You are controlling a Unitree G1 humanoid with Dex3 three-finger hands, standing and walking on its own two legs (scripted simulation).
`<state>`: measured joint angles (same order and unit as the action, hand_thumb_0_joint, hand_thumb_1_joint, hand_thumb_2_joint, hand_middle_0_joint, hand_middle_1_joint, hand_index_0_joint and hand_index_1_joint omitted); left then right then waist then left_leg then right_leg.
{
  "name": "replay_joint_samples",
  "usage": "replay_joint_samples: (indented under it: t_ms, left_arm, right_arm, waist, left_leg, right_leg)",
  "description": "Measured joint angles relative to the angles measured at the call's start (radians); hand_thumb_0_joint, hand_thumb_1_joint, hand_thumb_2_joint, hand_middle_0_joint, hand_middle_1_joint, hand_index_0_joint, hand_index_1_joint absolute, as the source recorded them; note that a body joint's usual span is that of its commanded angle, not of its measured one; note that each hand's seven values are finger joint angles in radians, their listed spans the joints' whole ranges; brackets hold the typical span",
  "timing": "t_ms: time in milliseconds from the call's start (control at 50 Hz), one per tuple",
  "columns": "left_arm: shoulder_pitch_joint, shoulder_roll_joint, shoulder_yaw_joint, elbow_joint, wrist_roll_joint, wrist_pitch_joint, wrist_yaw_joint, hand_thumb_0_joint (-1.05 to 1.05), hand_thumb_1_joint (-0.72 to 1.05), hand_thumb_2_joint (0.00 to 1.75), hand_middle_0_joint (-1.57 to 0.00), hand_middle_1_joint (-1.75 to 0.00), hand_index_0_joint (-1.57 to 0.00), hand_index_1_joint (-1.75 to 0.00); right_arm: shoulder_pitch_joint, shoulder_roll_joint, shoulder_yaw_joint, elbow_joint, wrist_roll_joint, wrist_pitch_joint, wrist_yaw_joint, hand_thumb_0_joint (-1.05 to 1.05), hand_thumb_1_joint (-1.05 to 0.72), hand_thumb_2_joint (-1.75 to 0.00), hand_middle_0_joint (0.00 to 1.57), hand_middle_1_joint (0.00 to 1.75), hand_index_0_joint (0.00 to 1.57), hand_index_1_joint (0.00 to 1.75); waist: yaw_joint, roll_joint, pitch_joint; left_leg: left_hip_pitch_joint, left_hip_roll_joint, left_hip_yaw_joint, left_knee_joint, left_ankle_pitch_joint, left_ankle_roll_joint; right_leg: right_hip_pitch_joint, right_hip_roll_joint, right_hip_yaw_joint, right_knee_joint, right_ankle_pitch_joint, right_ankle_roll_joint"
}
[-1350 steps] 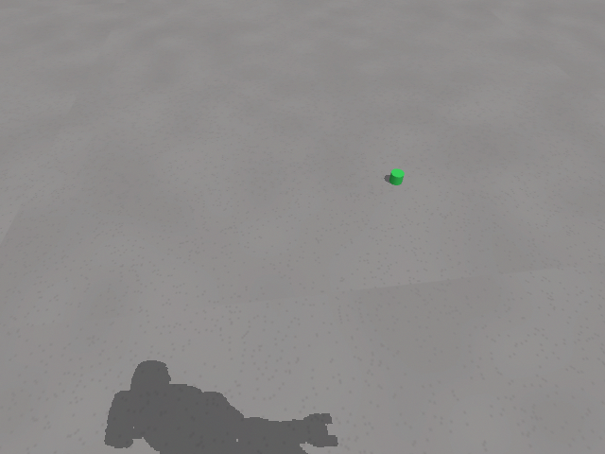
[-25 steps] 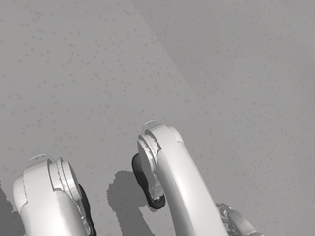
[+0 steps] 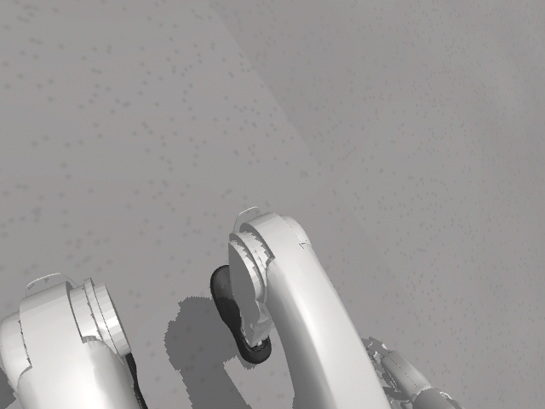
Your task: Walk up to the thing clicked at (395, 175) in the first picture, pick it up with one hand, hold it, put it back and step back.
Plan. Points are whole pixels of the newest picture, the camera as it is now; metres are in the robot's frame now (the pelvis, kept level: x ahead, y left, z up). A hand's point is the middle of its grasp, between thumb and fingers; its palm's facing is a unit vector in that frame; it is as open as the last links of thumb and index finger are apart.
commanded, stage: rest palm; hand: left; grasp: from above
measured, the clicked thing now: out of the picture +0.50 +0.33 -0.29
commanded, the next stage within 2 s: close in 1.40 s
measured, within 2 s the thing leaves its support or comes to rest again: neither
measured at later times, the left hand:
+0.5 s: hand out of the picture +0.48 +0.32 -0.25, palm faces -0.44 -0.14 -0.89, open 14.3 cm
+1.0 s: hand out of the picture +0.48 +0.32 -0.26, palm faces -0.44 -0.14 -0.89, open 14.0 cm
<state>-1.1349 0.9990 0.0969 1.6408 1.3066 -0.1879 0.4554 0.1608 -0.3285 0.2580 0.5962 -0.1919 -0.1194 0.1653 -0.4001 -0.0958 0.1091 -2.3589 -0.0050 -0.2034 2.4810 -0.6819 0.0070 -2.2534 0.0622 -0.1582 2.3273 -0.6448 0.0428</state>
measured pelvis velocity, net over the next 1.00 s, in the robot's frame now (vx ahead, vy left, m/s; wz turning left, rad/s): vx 0.00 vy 0.00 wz -0.05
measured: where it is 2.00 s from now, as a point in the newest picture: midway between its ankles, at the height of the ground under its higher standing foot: (190, 362)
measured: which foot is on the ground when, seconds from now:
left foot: down 0.00-1.00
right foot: down 0.00-1.00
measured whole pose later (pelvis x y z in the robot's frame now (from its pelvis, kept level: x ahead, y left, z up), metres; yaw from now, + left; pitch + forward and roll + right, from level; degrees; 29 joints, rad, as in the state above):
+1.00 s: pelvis +0.00 +0.00 -0.01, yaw -3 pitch +28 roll -15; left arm -1.14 1.12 0.10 1.71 1.28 -0.23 0.55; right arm 0.13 -0.36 0.36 0.59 -0.23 -0.19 0.19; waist -0.43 -0.16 0.21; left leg -2.34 0.01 -0.26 2.53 -0.71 0.00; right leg -2.23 0.09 -0.20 2.33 -0.64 0.05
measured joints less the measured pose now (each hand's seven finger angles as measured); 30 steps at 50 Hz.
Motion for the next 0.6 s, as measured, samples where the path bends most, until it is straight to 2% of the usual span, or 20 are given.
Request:
replay_joint_samples:
  t_ms: [120,200,380,600]
  left_arm:
    - [0.007,0.047,0.038,0.006,-0.010,-0.009,-0.001,0.00,-0.52,1.00,-0.09,-0.96,-0.08,-0.97]
    - [0.018,0.072,0.048,-0.009,-0.016,-0.023,0.000,0.00,-0.52,1.00,-0.09,-0.97,-0.07,-0.98]
    - [0.030,0.090,0.039,-0.011,-0.022,-0.044,0.020,0.00,-0.54,1.01,-0.08,-0.96,-0.06,-0.98]
    - [0.016,0.095,0.021,0.035,-0.005,-0.043,0.061,0.00,-0.53,1.01,-0.08,-0.97,-0.06,-0.98]
  right_arm:
    - [0.019,-0.008,0.026,-0.004,-0.011,-0.013,0.002,0.00,-0.90,-0.89,0.20,0.30,0.20,0.30]
    - [0.029,-0.014,0.036,0.001,-0.018,-0.013,0.001,0.00,-0.90,-0.89,0.20,0.30,0.20,0.30]
    - [0.020,-0.030,0.047,0.010,-0.030,-0.017,0.002,0.00,-0.90,-0.89,0.20,0.30,0.20,0.30]
    - [-0.012,-0.034,0.055,-0.004,-0.036,-0.041,0.014,0.00,-0.90,-0.90,0.20,0.30,0.20,0.30]
  waist:
    - [-0.013,-0.011,0.044]
    - [-0.014,-0.022,0.065]
    - [-0.010,-0.040,0.077]
    - [-0.014,-0.052,0.069]
  left_leg:
    - [-0.005,0.004,-0.009,0.016,-0.001,-0.003]
    - [-0.004,0.006,-0.020,0.026,-0.007,-0.007]
    - [0.008,0.008,-0.043,0.041,-0.023,-0.012]
    - [0.012,0.008,-0.048,0.045,-0.026,-0.005]
  right_leg:
    - [-0.008,0.006,-0.007,0.011,0.007,0.002]
    - [-0.009,0.010,-0.015,0.015,0.008,0.002]
    - [0.005,0.016,-0.034,0.014,0.003,0.003]
    - [0.019,0.018,-0.038,0.009,0.000,0.006]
